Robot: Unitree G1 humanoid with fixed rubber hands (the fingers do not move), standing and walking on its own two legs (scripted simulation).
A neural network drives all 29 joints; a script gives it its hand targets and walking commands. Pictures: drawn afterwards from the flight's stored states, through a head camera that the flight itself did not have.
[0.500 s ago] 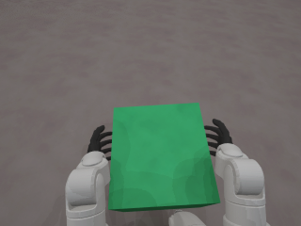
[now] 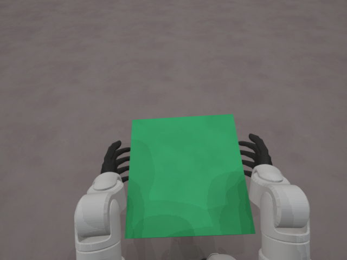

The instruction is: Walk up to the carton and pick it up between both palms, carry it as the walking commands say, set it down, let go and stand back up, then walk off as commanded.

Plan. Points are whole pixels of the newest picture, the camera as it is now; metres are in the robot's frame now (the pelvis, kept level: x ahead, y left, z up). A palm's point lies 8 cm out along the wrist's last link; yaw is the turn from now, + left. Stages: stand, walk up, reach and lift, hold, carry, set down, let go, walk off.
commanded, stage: carry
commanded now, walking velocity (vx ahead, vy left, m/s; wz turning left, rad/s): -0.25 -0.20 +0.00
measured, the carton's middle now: (185, 180) +0.29 -0.02 +0.01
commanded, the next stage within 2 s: none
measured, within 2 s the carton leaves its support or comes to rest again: neither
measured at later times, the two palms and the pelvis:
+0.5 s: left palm out of the picture +0.08 -0.01 +0.10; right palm out of the picture +0.07 -0.31 +0.08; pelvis -0.18 -0.15 +0.00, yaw +0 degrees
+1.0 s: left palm out of the picture -0.10 -0.11 +0.11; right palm out of the picture -0.08 -0.41 +0.11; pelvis -0.35 -0.28 +0.00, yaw +0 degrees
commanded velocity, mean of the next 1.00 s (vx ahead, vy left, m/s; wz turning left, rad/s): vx -0.18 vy -0.15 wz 0.00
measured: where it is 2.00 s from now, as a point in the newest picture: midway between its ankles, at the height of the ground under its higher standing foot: outside the picture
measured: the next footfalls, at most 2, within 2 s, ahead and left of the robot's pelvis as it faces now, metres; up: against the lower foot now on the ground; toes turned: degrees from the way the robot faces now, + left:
left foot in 0.04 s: -0.01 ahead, +0.07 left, +0.00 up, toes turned +8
right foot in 0.40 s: -0.12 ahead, -0.29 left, +0.00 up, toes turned -1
